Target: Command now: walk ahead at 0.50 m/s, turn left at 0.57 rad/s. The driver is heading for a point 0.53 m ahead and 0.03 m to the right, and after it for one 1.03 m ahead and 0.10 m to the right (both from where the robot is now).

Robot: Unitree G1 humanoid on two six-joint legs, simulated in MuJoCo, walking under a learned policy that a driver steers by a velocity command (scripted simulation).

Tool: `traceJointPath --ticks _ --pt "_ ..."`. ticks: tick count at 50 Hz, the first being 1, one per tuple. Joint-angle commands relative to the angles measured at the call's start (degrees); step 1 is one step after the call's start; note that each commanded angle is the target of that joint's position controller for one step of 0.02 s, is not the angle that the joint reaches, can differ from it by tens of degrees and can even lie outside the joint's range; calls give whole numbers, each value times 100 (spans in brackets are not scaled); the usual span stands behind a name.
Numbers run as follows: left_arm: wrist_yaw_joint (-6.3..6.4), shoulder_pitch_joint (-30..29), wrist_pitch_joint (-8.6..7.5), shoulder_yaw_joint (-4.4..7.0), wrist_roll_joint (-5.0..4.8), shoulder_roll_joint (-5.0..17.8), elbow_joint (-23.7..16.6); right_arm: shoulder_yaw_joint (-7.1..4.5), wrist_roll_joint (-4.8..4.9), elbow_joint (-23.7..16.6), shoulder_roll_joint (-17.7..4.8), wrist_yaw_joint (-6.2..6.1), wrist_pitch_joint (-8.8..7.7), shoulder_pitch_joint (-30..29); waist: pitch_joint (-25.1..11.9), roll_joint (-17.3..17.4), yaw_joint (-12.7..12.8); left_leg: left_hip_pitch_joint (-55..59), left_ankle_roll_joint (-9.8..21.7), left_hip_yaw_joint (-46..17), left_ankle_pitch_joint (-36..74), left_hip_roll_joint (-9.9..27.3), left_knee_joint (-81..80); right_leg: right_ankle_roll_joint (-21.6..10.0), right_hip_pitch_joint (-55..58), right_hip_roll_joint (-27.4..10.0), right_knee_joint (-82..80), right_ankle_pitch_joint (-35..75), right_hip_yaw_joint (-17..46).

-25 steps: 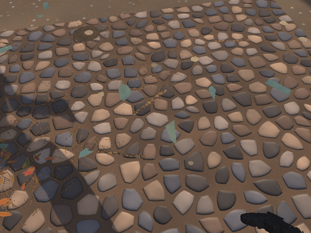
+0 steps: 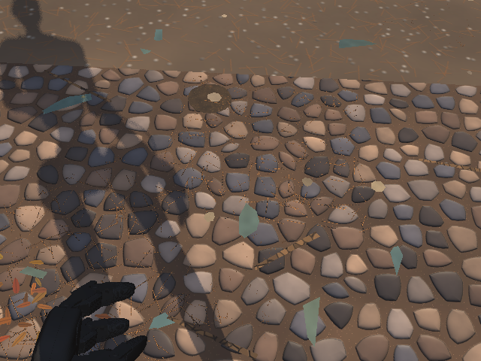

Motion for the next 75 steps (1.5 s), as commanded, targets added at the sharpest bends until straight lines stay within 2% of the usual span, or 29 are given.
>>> traceJointPath --ticks 1,2,4,6,8,13,21,23,25,26,27,28,29,31,33,37,42,47,49,51,52,53,54,55,56,58,67,72,75 --pt "180 2128 -68 566 172 1485 -41 -35 -96 -703 -216 56 -119 -138 -2248 -440 1156 -2695 -248 32 2113 238 3445 -1212 5130 -2058 360 -276 2302" --pt "141 2186 -25 507 69 1209 66 48 9 -708 -250 58 -157 406 -2694 -1792 955 -3862 -394 329 -672 141 4716 -1707 5698 -2849 -225 -1325 4212" --pt "214 1633 84 353 17 550 -67 -158 61 -765 -964 58 -116 -544 -999 -344 1063 -4199 -483 551 318 787 5259 -1175 3858 -2352 -602 -1885 2759" --pt "197 1422 79 305 90 470 97 -193 -28 -930 -772 86 -126 -1046 -144 -137 841 -4017 -486 676 820 1087 4841 -973 2604 -1828 -985 -906 1663" --pt "161 1416 39 329 88 455 232 -161 53 -926 -490 121 -75 -926 36 -366 691 -3860 -480 815 971 1222 4682 -941 2184 -1587 -1269 -552 1034" --pt "82 1558 -26 411 70 724 621 -85 -35 -1060 -284 155 -77 -1447 212 -175 647 -4109 -582 828 1722 1247 3539 -1087 1963 -1502 -1500 761 186" --pt "88 2465 218 426 -157 1072 1205 33 -10 -1554 -212 397 -314 -3210 480 -101 1184 -3798 -341 1506 2466 1022 921 -951 2992 -1666 -1334 1204 -36" --pt "115 2500 314 434 -166 1157 1288 -36 -12 -1602 -367 426 -352 -3135 349 -292 984 -3393 -204 1546 2019 840 587 -853 3275 -1739 -952 1923 49" --pt "159 2337 369 432 -187 1251 1301 -253 -64 -1295 -771 367 -375 -1954 -380 -388 246 -1505 58 1709 2299 552 143 -619 2957 -1478 291 3151 -153" --pt "175 2251 336 359 -115 1098 1183 -397 -147 -1058 -1127 275 -356 -951 -1120 -289 -179 310 314 1228 2709 1094 487 -413 1874 -1210 1554 2222 -276" --pt "149 2642 248 149 -2 430 950 -507 -309 -977 -1666 182 -313 -293 -2068 949 -116 2597 1034 -1090 2512 2776 468 0 -438 -351 3796 -1018 -518" --pt "119 2810 166 162 -76 587 1083 -416 -266 -992 -1309 170 -289 -201 -2758 1260 -173 2667 1386 -2490 2194 3244 -186 62 -1048 -131 4809 -3393 385" --pt "109 2419 177 315 -246 968 989 -308 -215 -934 -966 174 -275 -515 -1762 952 -107 1916 1116 -1597 1989 2988 -348 85 -1528 -439 5135 -3091 467" --pt "151 1905 244 322 -180 819 858 -192 -135 -846 -545 215 -322 -1218 -576 661 286 278 780 -240 2046 2446 -820 116 -1434 -860 4705 -2271 186" --pt "175 2166 433 341 -147 601 938 -166 -180 -789 -331 263 -439 -1635 -205 812 666 -779 663 464 2145 2192 -1376 173 -733 -1042 4462 -1773 240" --pt "195 1903 600 341 -126 410 779 -269 -252 -540 -491 200 -584 -1742 182 572 812 -1118 663 1366 2795 2173 -1787 305 -966 -1085 3932 -1003 352" --pt "3 965 533 248 -82 251 471 -378 -183 -299 -819 73 -528 -1465 406 384 499 -806 462 2209 2932 2084 -1808 162 -837 -970 2170 280 -16" --pt "-141 342 575 289 -82 443 88 -498 -1 -54 -1084 67 -367 -1154 598 386 360 184 302 2428 3245 2414 -1397 -190 -1040 -845 1462 -478 -323" --pt "-159 557 613 379 -65 596 31 -543 54 -41 -1254 57 -287 -1230 315 527 578 395 173 2601 4993 2398 -640 -416 -462 -499 1406 -1100 -688" --pt "-95 2039 649 682 -104 1084 392 -494 93 -74 -1188 47 -212 -1330 -529 380 1387 -169 -146 2930 5913 1986 1504 -777 1699 129 947 -906 -959" --pt "27 2833 696 885 -138 1706 537 -350 -103 -206 -846 32 -250 -1189 -1023 -548 1580 -1715 -481 2973 3598 1649 3462 -1186 3348 -785 768 -631 614" --pt "1 2513 585 880 -147 2127 394 -128 -238 -501 -183 91 -406 -751 -1687 -1634 878 -3903 -761 1908 -816 450 5118 -2260 4779 -1946 -205 -2136 3961" --pt "-54 2584 485 721 -121 1547 264 -217 -11 -530 -741 148 -579 -1488 -1802 -729 1360 -4489 -616 981 -643 624 5488 -2086 4809 -2082 -841 -2473 4301" --pt "-65 2378 404 638 -87 1284 301 -256 135 -667 -893 169 -668 -1873 -1056 -530 1311 -4841 -465 1041 -60 836 5302 -1852 4274 -1960 -855 -2015 3542" --pt "-52 2038 374 586 -106 1130 258 -234 27 -615 -814 117 -714 -1898 -675 -59 1060 -4584 -412 1027 431 1095 4855 -1667 3499 -1720 -779 -1358 2880" --pt "9 1538 368 486 -15 839 93 -297 -156 -548 -855 86 -653 -1773 -397 -127 673 -3811 -478 972 925 1345 4187 -1520 2405 -1365 -915 -276 2097" --pt "256 2078 399 555 -111 1066 306 -121 -161 -871 -372 178 -496 -3006 55 -340 988 -3280 -918 1220 3064 799 1098 -1154 1523 -740 -1021 -13 1197" --pt "298 2363 478 576 -149 1043 443 -189 -84 -1004 -630 307 -620 -3306 100 -436 1045 -2954 -724 1008 2878 652 316 -1036 2060 -1032 -464 -421 1912" --pt "312 2102 536 569 -109 957 360 -321 -130 -798 -854 276 -701 -2462 -147 -617 562 -1902 -403 1211 2534 569 -85 -770 2205 -847 405 543 1998"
